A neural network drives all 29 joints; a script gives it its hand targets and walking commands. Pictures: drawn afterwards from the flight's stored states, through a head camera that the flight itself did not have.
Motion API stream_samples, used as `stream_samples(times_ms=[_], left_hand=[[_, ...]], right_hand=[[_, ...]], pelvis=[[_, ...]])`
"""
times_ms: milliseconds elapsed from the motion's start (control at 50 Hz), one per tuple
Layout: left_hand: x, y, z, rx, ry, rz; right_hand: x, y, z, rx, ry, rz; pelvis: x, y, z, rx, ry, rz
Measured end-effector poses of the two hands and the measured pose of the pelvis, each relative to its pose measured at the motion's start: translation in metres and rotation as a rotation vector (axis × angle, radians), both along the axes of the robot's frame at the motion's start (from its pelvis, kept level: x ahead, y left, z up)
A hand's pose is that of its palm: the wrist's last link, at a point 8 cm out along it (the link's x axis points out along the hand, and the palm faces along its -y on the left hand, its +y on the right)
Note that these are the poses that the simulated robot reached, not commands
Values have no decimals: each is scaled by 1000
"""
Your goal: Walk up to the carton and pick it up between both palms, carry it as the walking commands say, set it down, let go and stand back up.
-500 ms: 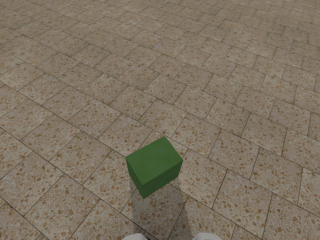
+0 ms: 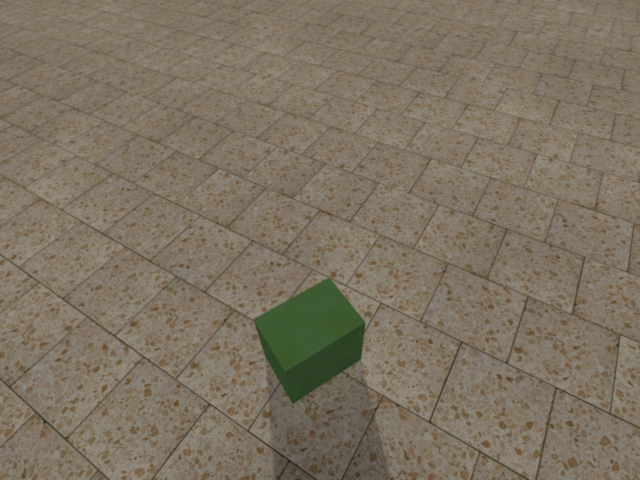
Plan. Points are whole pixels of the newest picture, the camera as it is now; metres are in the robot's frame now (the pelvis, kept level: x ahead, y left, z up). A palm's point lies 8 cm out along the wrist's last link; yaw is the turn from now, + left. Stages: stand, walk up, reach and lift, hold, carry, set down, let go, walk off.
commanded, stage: walk up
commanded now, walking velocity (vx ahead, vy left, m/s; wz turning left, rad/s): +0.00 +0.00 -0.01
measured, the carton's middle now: (311, 340) +0.60 +0.06 -0.64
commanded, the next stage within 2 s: none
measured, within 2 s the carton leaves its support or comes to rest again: neither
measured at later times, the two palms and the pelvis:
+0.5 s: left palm out of the picture -0.03 +0.21 -0.14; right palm out of the picture +0.05 -0.23 -0.15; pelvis +0.02 -0.01 +0.00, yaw +0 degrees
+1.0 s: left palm out of the picture -0.02 +0.16 -0.16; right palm (545, 458) +0.17 -0.29 -0.16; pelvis +0.08 -0.06 -0.02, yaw +15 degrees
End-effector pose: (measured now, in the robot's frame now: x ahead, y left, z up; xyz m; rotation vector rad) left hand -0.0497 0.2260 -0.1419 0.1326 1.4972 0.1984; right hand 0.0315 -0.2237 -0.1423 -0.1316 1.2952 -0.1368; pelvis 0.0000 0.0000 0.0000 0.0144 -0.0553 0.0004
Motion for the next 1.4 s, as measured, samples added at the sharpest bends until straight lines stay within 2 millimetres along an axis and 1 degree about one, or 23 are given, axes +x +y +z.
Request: stream_samples(times_ms=[100,240,520,560,620,660,700,720,760,840,920,1000,1060,1100,1140,1220,1280,1320,1360,1400], left_hand=[[7,-4,-1,-7,-11,-5],[16,-7,0,-7,-13,-9],[24,-14,2,-4,-18,-4],[29,-14,3,-6,-31,7],[37,-17,10,8,-62,6],[35,-20,12,24,-67,11],[27,-25,11,44,-64,37],[23,-28,12,48,-64,61],[19,-35,13,52,-66,102],[21,-49,9,53,-71,162],[26,-60,-2,47,-67,232],[34,-70,-21,21,-50,294],[50,-71,-35,1,-40,295],[69,-70,-35,-9,-60,281],[93,-67,-29,-7,-100,264],[151,-61,-13,12,-208,227],[191,-62,-4,32,-276,203],[212,-66,0,45,-304,194],[226,-72,0,59,-320,196],[231,-78,3,66,-324,212]], right_hand=[[7,-3,0,-8,2,1],[14,4,-2,7,12,-9],[18,-4,-4,7,23,-9],[14,-12,-4,-11,36,-8],[6,-35,-1,-48,56,-2],[6,-54,-2,-70,65,14],[10,-70,-6,-88,79,50],[14,-76,-5,-95,91,74],[30,-83,-1,-104,93,116],[65,-89,-2,-98,83,185],[101,-82,-8,-93,84,251],[135,-70,-16,-99,91,302],[154,-65,-23,-116,70,296],[159,-65,-21,-125,68,284],[165,-69,-17,-132,70,275],[180,-78,-9,-131,61,275],[192,-88,-9,-121,63,278],[202,-96,-11,-112,67,284],[216,-106,-17,-103,67,297],[232,-111,-18,-103,66,324]], pelvis=[[7,0,-1,1,2,0],[16,-3,0,6,13,0],[22,-10,0,15,24,0],[19,-13,0,18,33,2],[15,-21,2,28,48,0],[13,-28,1,39,54,1],[11,-36,-3,44,58,23],[12,-39,-2,35,57,46],[17,-46,0,31,54,83],[34,-54,-3,26,49,142],[54,-59,-11,3,51,212],[78,-59,-23,-29,62,269],[95,-57,-33,-34,65,268],[104,-57,-32,-30,68,269],[112,-60,-26,-24,70,266],[126,-68,-16,-11,84,261],[139,-77,-13,-2,93,259],[149,-85,-13,5,98,262],[160,-94,-17,16,96,272],[169,-98,-16,8,88,298]])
